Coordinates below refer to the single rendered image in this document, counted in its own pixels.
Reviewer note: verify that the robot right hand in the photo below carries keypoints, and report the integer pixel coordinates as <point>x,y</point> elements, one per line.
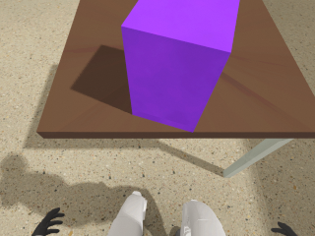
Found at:
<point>284,230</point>

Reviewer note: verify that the left robot thigh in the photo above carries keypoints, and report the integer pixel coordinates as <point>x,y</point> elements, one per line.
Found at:
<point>129,220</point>

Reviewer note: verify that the robot left hand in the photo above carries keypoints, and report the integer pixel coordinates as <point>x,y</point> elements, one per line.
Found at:
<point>42,228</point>

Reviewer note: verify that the robot right shin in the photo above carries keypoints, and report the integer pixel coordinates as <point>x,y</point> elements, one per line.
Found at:
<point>185,230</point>

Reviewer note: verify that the carton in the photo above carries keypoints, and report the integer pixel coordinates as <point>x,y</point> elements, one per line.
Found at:
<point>175,51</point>

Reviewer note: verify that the table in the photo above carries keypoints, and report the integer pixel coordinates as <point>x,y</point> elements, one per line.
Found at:
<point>260,94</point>

